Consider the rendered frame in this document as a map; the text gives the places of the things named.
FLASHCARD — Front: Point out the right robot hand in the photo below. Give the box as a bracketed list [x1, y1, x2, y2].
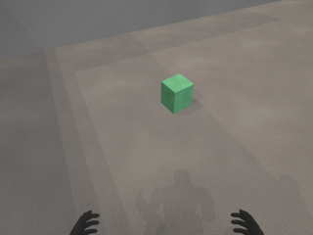
[231, 210, 264, 235]

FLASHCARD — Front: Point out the left robot hand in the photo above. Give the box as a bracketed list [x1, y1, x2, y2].
[69, 211, 100, 235]

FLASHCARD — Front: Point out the carton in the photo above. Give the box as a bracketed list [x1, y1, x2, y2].
[160, 73, 195, 114]

